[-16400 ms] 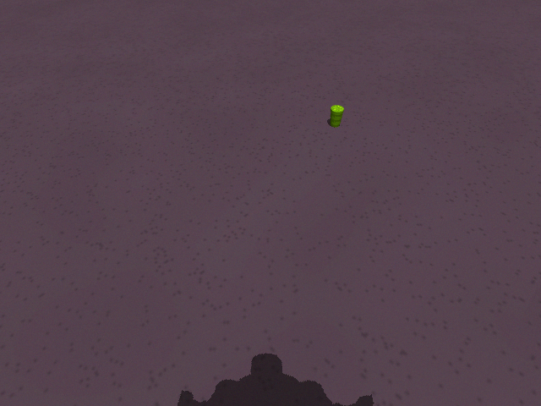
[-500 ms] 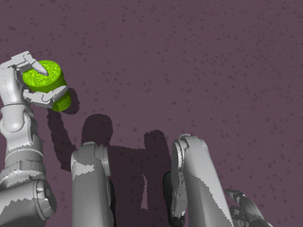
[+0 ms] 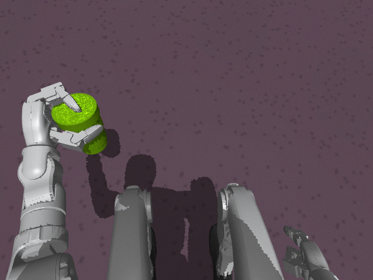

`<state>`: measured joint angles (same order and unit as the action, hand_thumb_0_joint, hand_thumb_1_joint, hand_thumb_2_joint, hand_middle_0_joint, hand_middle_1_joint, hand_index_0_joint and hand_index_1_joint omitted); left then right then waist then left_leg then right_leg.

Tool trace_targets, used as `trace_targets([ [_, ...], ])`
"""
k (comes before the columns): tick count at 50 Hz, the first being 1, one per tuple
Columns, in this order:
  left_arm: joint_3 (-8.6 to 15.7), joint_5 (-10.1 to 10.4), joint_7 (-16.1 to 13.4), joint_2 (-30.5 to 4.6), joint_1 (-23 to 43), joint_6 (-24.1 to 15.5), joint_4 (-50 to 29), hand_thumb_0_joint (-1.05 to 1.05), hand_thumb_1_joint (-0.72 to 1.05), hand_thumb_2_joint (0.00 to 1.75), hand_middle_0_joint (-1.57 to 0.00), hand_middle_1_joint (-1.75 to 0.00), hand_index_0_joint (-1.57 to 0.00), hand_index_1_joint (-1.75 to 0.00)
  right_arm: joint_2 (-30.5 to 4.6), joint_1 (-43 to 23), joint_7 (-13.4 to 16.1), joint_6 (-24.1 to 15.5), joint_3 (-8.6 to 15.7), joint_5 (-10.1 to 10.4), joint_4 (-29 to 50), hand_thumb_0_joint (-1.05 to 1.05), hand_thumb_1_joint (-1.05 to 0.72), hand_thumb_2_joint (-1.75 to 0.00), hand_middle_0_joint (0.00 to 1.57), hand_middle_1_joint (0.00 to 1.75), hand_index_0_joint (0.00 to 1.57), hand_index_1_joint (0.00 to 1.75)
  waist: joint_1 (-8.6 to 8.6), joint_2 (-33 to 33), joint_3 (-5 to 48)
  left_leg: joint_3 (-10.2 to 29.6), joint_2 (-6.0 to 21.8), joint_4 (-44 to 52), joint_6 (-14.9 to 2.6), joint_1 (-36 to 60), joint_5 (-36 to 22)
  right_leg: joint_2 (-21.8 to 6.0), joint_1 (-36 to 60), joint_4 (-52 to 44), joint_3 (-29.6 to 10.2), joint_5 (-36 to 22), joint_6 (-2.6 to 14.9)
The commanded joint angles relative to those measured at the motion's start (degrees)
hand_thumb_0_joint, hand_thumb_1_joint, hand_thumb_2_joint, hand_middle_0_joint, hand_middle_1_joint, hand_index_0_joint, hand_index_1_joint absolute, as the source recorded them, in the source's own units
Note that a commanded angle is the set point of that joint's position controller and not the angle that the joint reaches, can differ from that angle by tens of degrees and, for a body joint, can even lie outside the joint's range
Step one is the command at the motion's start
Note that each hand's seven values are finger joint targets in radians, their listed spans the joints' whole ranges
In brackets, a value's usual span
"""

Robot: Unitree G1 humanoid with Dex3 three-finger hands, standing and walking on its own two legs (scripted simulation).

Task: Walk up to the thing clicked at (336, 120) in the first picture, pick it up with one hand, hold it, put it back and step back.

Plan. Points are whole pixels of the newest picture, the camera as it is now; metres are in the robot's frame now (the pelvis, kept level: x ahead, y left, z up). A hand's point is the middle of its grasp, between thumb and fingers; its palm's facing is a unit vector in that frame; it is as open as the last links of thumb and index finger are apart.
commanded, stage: lift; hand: left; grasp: from above
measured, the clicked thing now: (85, 127) +0.42 +0.23 -0.04
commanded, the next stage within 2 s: hold in 1.42 s
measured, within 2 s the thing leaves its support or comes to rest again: neither
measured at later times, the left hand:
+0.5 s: hand (16, 75) +0.39 +0.22 +0.18, palm faces +0.16 -0.99 -0.04, open 7.2 cm
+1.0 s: hand out of the picture +0.39 +0.21 +0.27, palm faces +0.15 -0.99 -0.03, open 7.2 cm
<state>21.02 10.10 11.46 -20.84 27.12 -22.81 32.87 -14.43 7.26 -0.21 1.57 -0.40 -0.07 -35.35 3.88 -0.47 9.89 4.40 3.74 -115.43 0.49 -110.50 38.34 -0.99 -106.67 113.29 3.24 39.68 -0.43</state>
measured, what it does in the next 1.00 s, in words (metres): rises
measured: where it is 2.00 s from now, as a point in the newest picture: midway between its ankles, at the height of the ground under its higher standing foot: (184, 268)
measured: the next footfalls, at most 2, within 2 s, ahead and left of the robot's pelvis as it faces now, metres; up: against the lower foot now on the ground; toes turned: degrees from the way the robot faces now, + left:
none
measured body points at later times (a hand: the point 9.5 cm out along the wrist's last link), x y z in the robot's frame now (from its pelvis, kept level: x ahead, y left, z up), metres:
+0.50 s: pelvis +0.03 +0.00 +0.15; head +0.15 +0.03 +0.59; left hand +0.38 +0.28 +0.19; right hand +0.21 -0.24 +0.05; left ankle +0.08 +0.13 -0.42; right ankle +0.08 -0.13 -0.42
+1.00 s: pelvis +0.06 +0.01 +0.24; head +0.14 +0.03 +0.68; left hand +0.38 +0.26 +0.28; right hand +0.20 -0.23 +0.13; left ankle +0.08 +0.13 -0.42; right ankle +0.08 -0.13 -0.42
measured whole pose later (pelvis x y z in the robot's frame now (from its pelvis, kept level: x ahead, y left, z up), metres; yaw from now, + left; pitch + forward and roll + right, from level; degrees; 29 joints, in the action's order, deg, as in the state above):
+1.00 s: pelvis +0.06 +0.01 +0.24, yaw +3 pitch +15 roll -2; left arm 9.2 10.0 3.6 -13.2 8.5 -17.8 21.1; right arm -12.4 13.3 2.3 -2.6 -0.4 1.2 -36.1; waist 1.9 -0.8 5.4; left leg 0.4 3.1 -64.7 0.3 -50.9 28.6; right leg -1.4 -47.8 62.2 2.5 29.0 -1.1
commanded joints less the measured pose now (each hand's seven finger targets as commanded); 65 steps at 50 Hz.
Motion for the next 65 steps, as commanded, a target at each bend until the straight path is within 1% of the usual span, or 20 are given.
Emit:
trace_targets([
  [1,1.5,1.6,-1.5,-10.9,14.1,-2.4,-18.8,0.0,0.15,1.2,-1.29,-1.41,-1.32,-1.39,-10.3,5.3,1.4,-2.2,4.5,1.1,5.1,0.0,-0.92,-0.9,0.2,0.3,0.2,0.3,-0.74,-7.6,35.2,-0.1,-1.4,19.5,-1.84,32.8,-6.0,1.7,20.4,-19.3,-0.3,-9.0,2.49],
  [4,1.3,1.5,-2.8,-10.5,9.2,-0.6,-22.7,0.0,0.2,1.2,-1.27,-1.4,-1.31,-1.38,-9.9,5.1,1.8,-2.3,4.6,1.5,5.7,0.0,-0.91,-0.9,0.2,0.3,0.2,0.3,-1.6,-6.9,36.2,-0.3,-1.5,21.8,-1.97,36.7,-10.7,1.7,25.3,-22.1,-0.4,-12.9,2.35],
  [5,-0.1,1.7,-3.1,-9.4,9.3,-0.2,-24.4,0.0,0.19,1.21,-1.27,-1.4,-1.31,-1.38,-9.8,5.0,1.9,-2.4,4.6,1.7,5.8,0.0,-0.91,-0.9,0.2,0.3,0.2,0.3,-1.29,-7.7,36.3,-0.1,-1.4,23.0,-1.87,38.9,-11.6,1.6,26.3,-23.0,-0.4,-13.7,2.38],
  [10,-0.2,1.8,-4.9,-8.6,3.5,2.0,-26.9,0.0,0.17,1.2,-1.27,-1.4,-1.31,-1.38,-9.0,4.9,2.7,-3.1,4.8,2.1,6.1,0.0,-0.92,-0.9,0.2,0.3,0.2,0.3,-1.0,-4.6,33.5,-0.7,-1.7,27.6,-2.14,41.9,-13.8,1.8,34.4,-29.4,-0.9,-16.3,1.68],
  [15,-3.5,2.1,-6.0,-5.2,-2.8,3.3,-29.4,0.0,0.15,1.2,-1.27,-1.41,-1.31,-1.39,-8.2,4.4,3.0,-4.2,4.5,2.5,6.4,0.0,-0.92,-0.9,0.2,0.3,0.2,0.3,-1.24,-4.5,30.1,-0.8,-1.7,33.7,-1.74,48.9,-15.6,1.8,40.2,-34.9,-0.9,-18.2,1.53],
  [17,-3.6,1.6,-6.4,-5.8,-0.7,3.4,-30.2,0.0,0.14,1.19,-1.28,-1.4,-1.31,-1.38,-8.3,5.3,3.2,-4.6,4.5,2.4,5.9,0.0,-0.91,-0.9,0.2,0.3,0.2,0.3,-0.3,-5.2,29.3,-0.3,-1.6,35.8,-1.63,52.0,-17.8,1.8,41.7,-36.2,-0.6,-20.3,1.59],
  [19,-4.7,1.5,-6.7,-4.6,-2.8,3.6,-29.4,0.0,0.13,1.2,-1.28,-1.4,-1.31,-1.39,-7.7,5.4,3.3,-4.8,4.2,2.4,5.9,0.0,-0.91,-0.9,0.2,0.3,0.2,0.3,-0.79,-5.1,27.1,-0.7,-1.7,37.8,-1.6,54.0,-18.9,1.8,43.8,-38.5,-0.8,-21.2,1.52],
  [23,-4.9,1.3,-7.1,-4.4,0.1,3.1,-28.5,0.0,0.13,1.21,-1.3,-1.42,-1.33,-1.41,-7.8,5.1,3.4,-5.6,4.2,2.5,5.8,0.0,-0.91,-0.9,0.2,0.3,0.2,0.3,-0.85,-5.7,21.9,-0.1,-1.6,43.7,-1.0,57.4,-13.7,1.6,45.4,-42.8,-0.8,-16.9,1.73],
  [25,-7.5,1.0,-6.8,-2.3,-2.0,3.1,-26.5,0.0,0.13,1.2,-1.3,-1.41,-1.33,-1.4,-7.5,5.5,3.4,-5.8,3.9,2.4,5.8,0.0,-0.91,-0.9,0.2,0.3,0.2,0.3,-0.34,-5.1,21.3,-0.4,-1.7,45.3,-0.91,59.5,-15.0,1.5,48.0,-44.7,-0.7,-18.3,1.68],
  [29,-6.5,1.2,-6.1,-3.4,-2.3,2.8,-26.5,0.0,0.14,1.19,-1.31,-1.41,-1.34,-1.4,-7.7,6.2,3.2,-6.4,3.8,2.3,5.8,0.0,-0.91,-0.9,0.2,0.3,0.2,0.3,-1.56,-5.7,20.9,-0.8,-1.8,48.7,-0.68,64.4,-19.8,1.5,53.0,-48.0,-0.4,-22.0,1.74],
  [30,-7.6,1.2,-6.1,-2.1,-2.9,2.8,-25.4,0.0,0.14,1.2,-1.32,-1.42,-1.35,-1.4,-7.5,5.6,3.1,-6.3,3.8,2.3,6.1,0.0,-0.91,-0.9,0.2,0.3,0.2,0.3,-1.26,-4.8,19.7,-1.0,-1.9,49.7,-0.73,64.6,-18.6,1.5,53.7,-49.0,-0.4,-21.1,1.74],
  [32,-6.1,1.2,-6.4,-3.0,-2.6,2.2,-25.2,0.0,0.14,1.21,-1.33,-1.42,-1.35,-1.41,-7.5,5.4,2.9,-6.4,3.7,2.2,5.9,0.0,-0.91,-0.9,0.2,0.3,0.2,0.3,-1.97,-4.8,17.6,-0.7,-1.8,51.8,-0.63,65.2,-17.4,1.5,54.3,-50.1,-0.2,-20.1,1.72],
  [41,-9.2,1.0,-6.8,-0.5,-2.6,0.7,-26.4,0.0,0.15,1.2,-1.33,-1.41,-1.35,-1.41,-6.7,5.7,3.1,-6.9,3.3,1.7,6.2,0.0,-0.92,-0.9,0.2,0.3,0.2,0.3,-1.21,-3.1,17.1,-2.1,-2.1,57.5,-0.76,71.8,-19.7,1.6,62.6,-56.6,-0.4,-23.2,1.27],
  [43,-7.4,1.0,-7.5,-1.5,-3.2,0.5,-25.8,0.0,0.15,1.22,-1.33,-1.43,-1.35,-1.42,-6.7,6.5,3.2,-6.7,3.4,1.7,5.7,0.0,-0.92,-0.9,0.2,0.3,0.2,0.3,-1.81,-2.7,17.2,-2.2,-2.1,58.5,-0.75,72.9,-21.3,1.6,64.6,-57.7,-0.5,-24.6,1.27],
  [48,-9.2,0.4,-8.2,0.2,-4.0,0.2,-25.2,0.0,0.17,1.24,-1.34,-1.45,-1.36,-1.44,-6.5,5.7,3.1,-6.7,3.3,1.4,5.8,0.0,-0.92,-0.9,0.2,0.3,0.2,0.3,-2.23,-3.1,14.3,-2.2,-1.9,62.0,-0.39,76.3,-21.5,1.8,66.1,-60.0,-0.2,-24.2,1.42],
  [51,-10.1,0.8,-7.7,1.1,-5.0,0.1,-24.6,0.0,0.18,1.24,-1.33,-1.44,-1.35,-1.43,-6.3,6.2,3.1,-6.4,3.3,1.3,5.6,0.0,-0.92,-0.9,0.2,0.3,0.2,0.3,-1.77,-1.8,13.7,-2.5,-2.1,62.6,-0.56,77.2,-25.1,1.9,69.6,-61.6,-0.3,-27.6,1.2],
  [52,-8.9,0.9,-7.6,0.1,-4.3,0.2,-24.4,0.0,0.17,1.24,-1.33,-1.44,-1.35,-1.43,-6.4,6.7,3.1,-6.5,3.4,1.3,5.4,0.0,-0.92,-0.9,0.2,0.3,0.2,0.3,-1.99,-1.9,14.3,-2.9,-2.1,62.7,-0.63,77.5,-25.8,1.8,70.3,-62.1,-0.5,-28.6,1.21],
  [57,-9.7,0.7,-7.2,1.0,-4.4,0.2,-24.0,0.0,0.17,1.23,-1.31,-1.43,-1.33,-1.42,-6.0,7.0,3.0,-6.0,3.3,1.0,4.9,0.0,-0.91,-0.9,0.2,0.3,0.2,0.3,-1.84,-2.0,13.6,-3.7,-2.3,63.8,-0.76,79.6,-29.8,1.6,73.9,-64.2,-1.0,-33.0,0.89],
  [58,-8.7,0.7,-7.3,0.5,-4.1,0.1,-24.1,0.0,0.17,1.23,-1.3,-1.42,-1.32,-1.42,-6.1,7.0,3.0,-5.9,3.4,0.9,5.0,0.0,-0.91,-0.9,0.2,0.3,0.2,0.3,-1.89,-1.6,13.4,-3.3,-2.1,64.5,-0.71,79.9,-29.3,1.8,74.2,-64.4,-0.8,-32.2,0.98],
  [65,-9.6,1.1,-6.3,1.5,-3.8,-0.8,-23.3,0.0,0.21,1.26,-1.31,-1.44,-1.33,-1.44,-6.2,6.5,2.6,-5.5,3.5,0.8,4.8,0.0,-0.91,-0.9,0.2,0.3,0.2,0.3,-1.68,-2.3,12.6,-3.3,-2.0,66.9,-0.41,83.3,-30.4,1.9,76.0,-66.1,-0.5,-32.6,1.1],
])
